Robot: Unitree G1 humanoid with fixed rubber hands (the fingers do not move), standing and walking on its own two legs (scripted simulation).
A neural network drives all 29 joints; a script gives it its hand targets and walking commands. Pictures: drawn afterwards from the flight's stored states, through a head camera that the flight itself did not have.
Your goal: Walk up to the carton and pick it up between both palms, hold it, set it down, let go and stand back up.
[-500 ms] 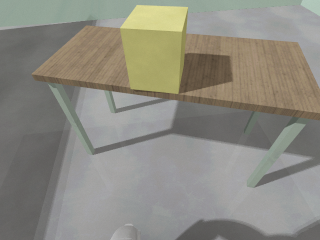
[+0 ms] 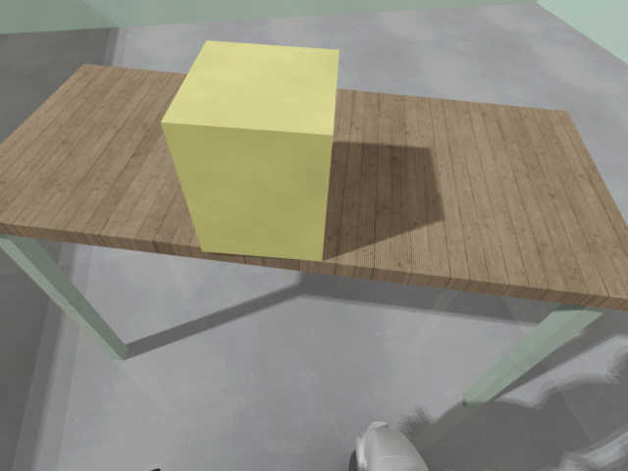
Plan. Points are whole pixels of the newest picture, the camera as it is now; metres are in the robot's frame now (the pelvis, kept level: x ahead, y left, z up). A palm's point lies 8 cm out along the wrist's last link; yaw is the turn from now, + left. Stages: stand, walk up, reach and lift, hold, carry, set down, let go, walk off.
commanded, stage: walk up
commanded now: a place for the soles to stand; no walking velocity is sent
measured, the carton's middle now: (267, 156) +0.55 +0.06 +0.08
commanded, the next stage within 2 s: none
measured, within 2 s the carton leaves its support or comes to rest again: neither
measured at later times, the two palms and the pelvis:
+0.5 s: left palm out of the picture +0.15 +0.19 -0.15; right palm out of the picture +0.13 -0.30 -0.15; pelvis +0.07 -0.06 -0.02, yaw +5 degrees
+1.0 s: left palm out of the picture +0.06 +0.21 -0.13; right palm (520, 469) +0.14 -0.30 -0.15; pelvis +0.08 -0.05 -0.01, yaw +7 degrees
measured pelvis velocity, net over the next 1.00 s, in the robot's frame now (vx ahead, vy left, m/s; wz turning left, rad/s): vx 0.08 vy -0.05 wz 0.12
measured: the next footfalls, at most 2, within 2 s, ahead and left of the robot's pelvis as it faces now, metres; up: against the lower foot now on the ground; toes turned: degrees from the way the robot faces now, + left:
right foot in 0.08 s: +0.21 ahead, -0.14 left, +0.00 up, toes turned -3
left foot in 0.48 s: +0.12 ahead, +0.07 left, +0.00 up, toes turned +8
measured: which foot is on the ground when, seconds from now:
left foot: down 0.00-0.10, up 0.12-0.46, down 0.48-0.92, up 0.94-1.00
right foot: up 0.00-0.06, down 0.08-1.00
